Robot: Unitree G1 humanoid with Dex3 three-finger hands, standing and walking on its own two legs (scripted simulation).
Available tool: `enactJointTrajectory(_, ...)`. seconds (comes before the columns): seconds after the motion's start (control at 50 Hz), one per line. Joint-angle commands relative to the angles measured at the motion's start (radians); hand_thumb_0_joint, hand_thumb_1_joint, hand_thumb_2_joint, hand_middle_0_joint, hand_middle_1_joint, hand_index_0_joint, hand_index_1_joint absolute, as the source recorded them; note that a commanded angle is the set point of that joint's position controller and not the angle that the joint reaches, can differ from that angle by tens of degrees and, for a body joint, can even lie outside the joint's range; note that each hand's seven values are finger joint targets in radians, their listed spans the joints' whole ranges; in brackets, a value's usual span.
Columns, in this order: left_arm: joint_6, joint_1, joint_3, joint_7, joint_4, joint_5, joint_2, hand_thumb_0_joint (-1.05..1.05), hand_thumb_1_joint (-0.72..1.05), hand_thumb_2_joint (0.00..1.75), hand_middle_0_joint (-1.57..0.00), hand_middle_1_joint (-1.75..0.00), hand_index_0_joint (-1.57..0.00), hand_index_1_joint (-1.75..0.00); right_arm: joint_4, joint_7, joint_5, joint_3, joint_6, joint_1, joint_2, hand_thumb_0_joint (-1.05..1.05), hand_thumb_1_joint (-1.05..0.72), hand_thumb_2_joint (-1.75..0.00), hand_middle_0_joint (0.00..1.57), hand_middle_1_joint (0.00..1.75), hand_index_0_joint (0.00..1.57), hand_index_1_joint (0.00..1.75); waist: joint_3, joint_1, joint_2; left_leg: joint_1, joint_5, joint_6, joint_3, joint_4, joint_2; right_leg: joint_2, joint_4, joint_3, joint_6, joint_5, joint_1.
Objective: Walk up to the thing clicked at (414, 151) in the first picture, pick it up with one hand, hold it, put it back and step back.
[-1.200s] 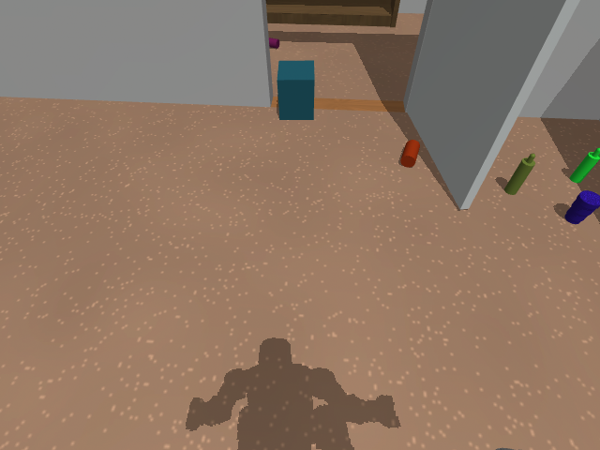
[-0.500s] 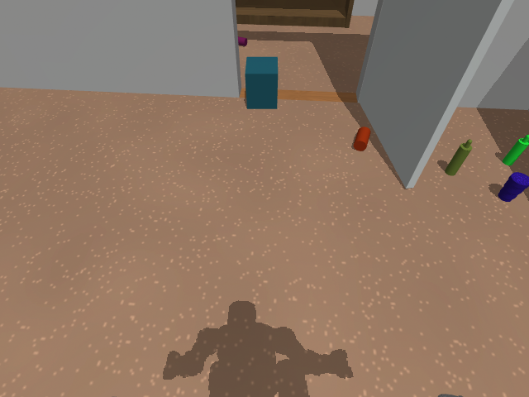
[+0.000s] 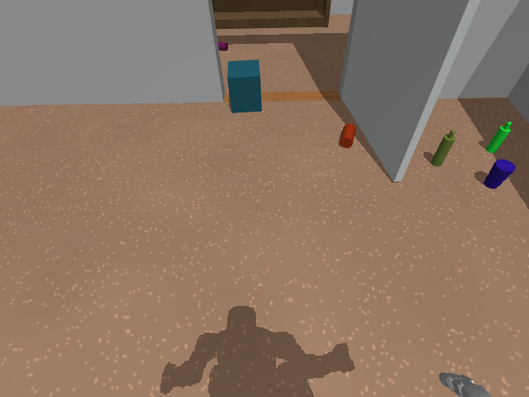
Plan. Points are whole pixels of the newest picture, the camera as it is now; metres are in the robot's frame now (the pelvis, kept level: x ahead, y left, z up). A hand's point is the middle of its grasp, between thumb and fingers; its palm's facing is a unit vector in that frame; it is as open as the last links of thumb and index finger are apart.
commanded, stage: walk up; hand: left
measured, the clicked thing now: (347, 135) +1.53 -0.44 -0.74
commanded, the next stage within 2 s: none
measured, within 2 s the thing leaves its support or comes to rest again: neither
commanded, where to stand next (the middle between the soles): +1.47 +0.07 m, yaw -109 degrees
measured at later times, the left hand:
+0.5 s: hand (183, 306) +0.28 +0.18 -0.12, palm faces -0.27 -0.84 -0.47, open 7.4 cm
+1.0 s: hand (244, 134) +0.81 +0.09 -0.13, palm faces -0.66 -0.59 -0.46, open 7.4 cm
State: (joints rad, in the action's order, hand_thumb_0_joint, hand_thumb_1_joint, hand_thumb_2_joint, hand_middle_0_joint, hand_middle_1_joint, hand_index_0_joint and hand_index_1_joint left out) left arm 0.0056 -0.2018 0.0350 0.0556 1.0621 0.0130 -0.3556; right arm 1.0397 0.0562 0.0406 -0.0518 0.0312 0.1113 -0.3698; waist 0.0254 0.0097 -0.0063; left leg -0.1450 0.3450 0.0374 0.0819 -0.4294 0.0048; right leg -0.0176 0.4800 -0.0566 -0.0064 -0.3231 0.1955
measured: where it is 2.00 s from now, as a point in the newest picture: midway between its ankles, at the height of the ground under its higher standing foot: (283, 206)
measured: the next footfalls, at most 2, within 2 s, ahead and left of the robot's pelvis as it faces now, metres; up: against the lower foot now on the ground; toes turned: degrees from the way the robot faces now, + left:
right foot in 0.28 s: +0.16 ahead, -0.21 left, +0.00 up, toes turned -23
left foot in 0.76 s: +0.57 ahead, -0.01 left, +0.00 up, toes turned -33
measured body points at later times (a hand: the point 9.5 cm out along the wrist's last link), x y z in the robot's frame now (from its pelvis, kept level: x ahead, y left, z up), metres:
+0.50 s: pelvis +0.17 -0.08 -0.01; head +0.14 -0.13 +0.44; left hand +0.30 +0.23 -0.09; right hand +0.20 -0.42 -0.14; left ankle +0.28 +0.05 -0.67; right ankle +0.12 -0.20 -0.74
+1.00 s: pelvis +0.51 -0.05 +0.00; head +0.54 -0.06 +0.45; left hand +0.84 +0.12 -0.10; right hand +0.30 -0.31 -0.10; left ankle +0.54 +0.01 -0.74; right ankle +0.43 -0.17 -0.66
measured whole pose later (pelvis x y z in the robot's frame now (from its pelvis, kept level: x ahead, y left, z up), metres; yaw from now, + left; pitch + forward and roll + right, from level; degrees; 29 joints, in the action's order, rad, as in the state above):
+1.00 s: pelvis +0.51 -0.05 +0.00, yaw -43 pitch +0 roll -2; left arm -0.05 -0.22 0.06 -0.02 0.91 -0.03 -0.49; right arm 0.81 0.09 0.05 -0.10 0.01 0.31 -0.41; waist 0.06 -0.13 -0.01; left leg -0.17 0.29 0.06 0.17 -0.46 0.02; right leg -0.04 1.10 0.03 -0.02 -0.25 0.56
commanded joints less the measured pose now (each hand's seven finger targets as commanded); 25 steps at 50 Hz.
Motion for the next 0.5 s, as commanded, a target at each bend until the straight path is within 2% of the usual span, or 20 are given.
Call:
enactJointTrajectory(0.0, -0.041, 0.299, 0.069, 0.006, -0.199, 0.015, -0.257, 0.00, 0.90, 0.90, -0.20, -0.30, -0.20, -0.30, -0.135, -0.004, -0.006, -0.116, 0.035, 0.035, -0.352, 0.00, -0.90, -0.90, 0.20, 0.30, 0.20, 0.30, 0.002, -0.137, -0.147, 0.254, 0.288, 0.188, -0.426, 0.333, 0.489, -0.087, 0.423, 0.048, -0.018, -0.158, 0.601)
enactJointTrajectory(0.02, -0.041, 0.212, 0.072, 0.012, -0.180, 0.009, -0.273, 0.00, 0.90, 0.90, -0.20, -0.30, -0.20, -0.30, -0.160, -0.002, -0.002, -0.115, 0.040, -0.002, -0.338, 0.00, -0.90, -0.90, 0.20, 0.30, 0.20, 0.30, -0.043, -0.091, -0.103, 0.255, 0.253, 0.176, -0.376, 0.325, 0.464, -0.112, 0.433, 0.049, -0.020, -0.138, 0.531)
enactJointTrajectory(0.04, -0.040, 0.160, 0.076, 0.020, -0.158, 0.006, -0.279, 0.00, 0.90, 0.90, -0.20, -0.30, -0.20, -0.30, -0.168, -0.001, 0.000, -0.105, 0.043, 0.001, -0.306, 0.00, -0.90, -0.90, 0.20, 0.30, 0.20, 0.30, -0.064, -0.071, -0.056, 0.239, 0.250, 0.163, -0.299, 0.312, 0.412, -0.121, 0.440, 0.044, -0.015, -0.115, 0.494)
enactJointTrajectory(0.08, -0.020, 0.077, 0.089, 0.042, -0.150, -0.002, -0.279, 0.00, 0.90, 0.90, -0.20, -0.30, -0.20, -0.30, -0.207, 0.010, -0.002, -0.114, 0.055, -0.104, -0.339, 0.00, -0.90, -0.90, 0.20, 0.30, 0.20, 0.30, -0.032, 0.000, -0.137, 0.119, 0.321, 0.141, -0.191, 0.329, 0.388, -0.156, 0.450, 0.063, 0.003, -0.059, 0.411)
enactJointTrajectory(0.1, -0.018, 0.056, 0.093, 0.050, -0.144, -0.005, -0.282, 0.00, 0.90, 0.90, -0.20, -0.30, -0.20, -0.30, -0.219, 0.018, -0.003, -0.116, 0.057, -0.142, -0.342, 0.00, -0.90, -0.90, 0.20, 0.30, 0.20, 0.30, -0.019, 0.018, -0.150, 0.097, 0.293, 0.121, -0.117, 0.302, 0.355, -0.167, 0.404, 0.077, 0.007, -0.038, 0.354)
enactJointTrajectory(0.14, -0.021, 0.038, 0.094, 0.053, -0.144, -0.004, -0.276, 0.00, 0.90, 0.90, -0.20, -0.30, -0.20, -0.30, -0.231, 0.027, -0.001, -0.113, 0.055, -0.158, -0.323, 0.00, -0.90, -0.90, 0.20, 0.30, 0.20, 0.30, 0.000, 0.025, -0.138, 0.093, 0.179, 0.096, 0.032, 0.219, 0.288, -0.160, 0.321, 0.123, 0.012, 0.052, 0.303)
enactJointTrajectory(0.18, -0.027, 0.039, 0.096, 0.052, -0.156, -0.001, -0.276, 0.00, 0.90, 0.90, -0.20, -0.30, -0.20, -0.30, -0.237, 0.032, 0.003, -0.115, 0.047, -0.142, -0.329, 0.00, -0.90, -0.90, 0.20, 0.30, 0.20, 0.30, 0.033, 0.020, -0.113, -0.013, 0.207, 0.092, 0.097, 0.152, 0.258, -0.142, 0.272, 0.183, 0.014, 0.091, 0.183)
enactJointTrajectory(0.2, -0.031, 0.015, 0.098, 0.048, -0.151, -0.003, -0.277, 0.00, 0.90, 0.90, -0.20, -0.30, -0.20, -0.30, -0.242, 0.035, 0.008, -0.115, 0.041, -0.150, -0.332, 0.00, -0.90, -0.90, 0.20, 0.30, 0.20, 0.30, 0.025, 0.032, -0.087, -0.063, 0.223, 0.096, 0.107, 0.101, 0.254, -0.127, 0.256, 0.217, 0.007, 0.077, 0.102)
enactJointTrajectory(0.22, -0.035, -0.054, 0.104, 0.039, -0.132, -0.005, -0.284, 0.00, 0.90, 0.90, -0.20, -0.30, -0.20, -0.30, -0.251, 0.035, 0.009, -0.111, 0.034, -0.163, -0.326, 0.00, -0.90, -0.90, 0.20, 0.30, 0.20, 0.30, 0.007, 0.070, -0.032, -0.138, 0.229, 0.089, 0.141, -0.010, 0.230, -0.116, 0.221, 0.215, -0.008, 0.098, -0.006)
enactJointTrajectory(0.24, -0.045, -0.178, 0.119, 0.024, -0.091, -0.005, -0.322, 0.00, 0.90, 0.90, -0.20, -0.30, -0.20, -0.30, -0.267, 0.035, 0.014, -0.101, 0.025, -0.180, -0.301, 0.00, -0.90, -0.90, 0.20, 0.30, 0.20, 0.30, -0.027, 0.135, 0.126, -0.281, 0.208, 0.073, 0.184, -0.276, 0.173, -0.079, 0.168, 0.187, -0.030, 0.054, -0.187)
enactJointTrajectory(0.26, -0.054, -0.334, 0.145, -0.001, -0.045, -0.003, -0.400, 0.00, 0.90, 0.90, -0.20, -0.30, -0.20, -0.30, -0.293, 0.045, 0.021, -0.072, 0.020, -0.178, -0.236, 0.00, -0.90, -0.90, 0.20, 0.30, 0.20, 0.30, -0.037, 0.204, 0.353, -0.498, 0.282, 0.026, 0.164, -0.611, 0.078, -0.083, 0.077, 0.002, -0.076, -0.162, -0.317)
enactJointTrajectory(0.28, -0.049, -0.350, 0.155, -0.023, -0.069, -0.004, -0.454, 0.00, 0.90, 0.90, -0.20, -0.30, -0.20, -0.30, -0.325, 0.059, 0.012, -0.047, 0.016, -0.189, -0.198, 0.00, -0.90, -0.90, 0.20, 0.30, 0.20, 0.30, 0.047, 0.208, 0.461, -0.694, 0.329, -0.028, 0.079, -0.848, -0.010, -0.229, -0.181, -0.404, -0.119, -0.612, -0.249)
enactJointTrajectory(0.3, -0.048, -0.244, 0.142, -0.027, -0.105, -0.014, -0.457, 0.00, 0.90, 0.90, -0.20, -0.30, -0.20, -0.30, -0.347, 0.072, 0.001, -0.052, 0.016, -0.190, -0.249, 0.00, -0.90, -0.90, 0.20, 0.30, 0.20, 0.30, 0.079, 0.131, 0.349, -0.674, 0.229, -0.052, -0.114, -0.865, -0.004, -0.362, -0.448, -0.838, -0.190, -0.774, -0.126)
enactJointTrajectory(0.32, -0.054, -0.131, 0.143, -0.035, -0.142, -0.019, -0.490, 0.00, 0.90, 0.90, -0.20, -0.30, -0.20, -0.30, -0.338, 0.071, 0.000, -0.070, 0.026, -0.183, -0.308, 0.00, -0.90, -0.90, 0.20, 0.30, 0.20, 0.30, 0.104, 0.079, 0.236, -0.653, 0.210, -0.047, -0.167, -0.827, 0.052, -0.423, -0.474, -0.878, -0.242, -0.779, -0.080)
enactJointTrajectory(0.34, -0.059, -0.082, 0.124, -0.048, -0.151, -0.029, -0.453, 0.00, 0.90, 0.90, -0.20, -0.30, -0.20, -0.30, -0.302, 0.076, -0.020, -0.073, 0.034, -0.157, -0.327, 0.00, -0.90, -0.90, 0.20, 0.30, 0.20, 0.30, 0.085, 0.040, 0.154, -0.619, 0.151, -0.031, -0.196, -0.809, 0.093, -0.379, -0.429, -0.742, -0.220, -0.650, -0.072)
enactJointTrajectory(0.36, -0.066, -0.024, 0.115, -0.063, -0.162, -0.030, -0.429, 0.00, 0.90, 0.90, -0.20, -0.30, -0.20, -0.30, -0.273, 0.076, -0.027, -0.069, 0.026, -0.103, -0.323, 0.00, -0.90, -0.90, 0.20, 0.30, 0.20, 0.30, 0.055, 0.001, 0.151, -0.595, 0.098, -0.019, -0.201, -0.789, 0.111, -0.332, -0.369, -0.580, -0.180, -0.514, -0.084)
enactJointTrajectory(0.38, -0.074, -0.016, 0.112, -0.070, -0.170, -0.026, -0.412, 0.00, 0.90, 0.90, -0.20, -0.30, -0.20, -0.30, -0.266, 0.075, -0.026, -0.066, 0.019, -0.066, -0.316, 0.00, -0.90, -0.90, 0.20, 0.30, 0.20, 0.30, 0.031, -0.016, 0.151, -0.560, 0.053, -0.019, -0.201, -0.747, 0.118, -0.295, -0.323, -0.482, -0.160, -0.410, -0.075)
enactJointTrajectory(0.4, -0.081, -0.006, 0.108, -0.075, -0.167, -0.030, -0.396, 0.00, 0.90, 0.90, -0.20, -0.30, -0.20, -0.30, -0.258, 0.076, -0.022, -0.065, 0.011, -0.040, -0.316, 0.00, -0.90, -0.90, 0.20, 0.30, 0.20, 0.30, 0.042, -0.028, 0.163, -0.511, 0.006, -0.027, -0.194, -0.704, 0.122, -0.268, -0.318, -0.418, -0.141, -0.365, -0.017)
enactJointTrajectory(0.42, -0.090, -0.017, 0.100, -0.077, -0.169, -0.030, -0.381, 0.00, 0.90, 0.90, -0.20, -0.30, -0.20, -0.30, -0.259, 0.081, -0.016, -0.066, 0.004, -0.038, -0.315, 0.00, -0.90, -0.90, 0.20, 0.30, 0.20, 0.30, 0.055, -0.025, 0.156, -0.470, -0.044, -0.032, -0.179, -0.669, 0.110, -0.231, -0.325, -0.370, -0.131, -0.340, 0.035)
enactJointTrajectory(0.48, -0.119, -0.013, 0.100, -0.076, -0.186, -0.033, -0.371, 0.00, 0.90, 0.90, -0.20, -0.30, -0.20, -0.30, -0.289, 0.096, 0.003, -0.074, -0.015, -0.057, -0.311, 0.00, -0.90, -0.90, 0.20, 0.30, 0.20, 0.30, 0.111, -0.039, 0.115, -0.468, -0.160, -0.070, -0.140, -0.575, 0.093, -0.168, -0.365, -0.265, -0.133, -0.287, 0.136)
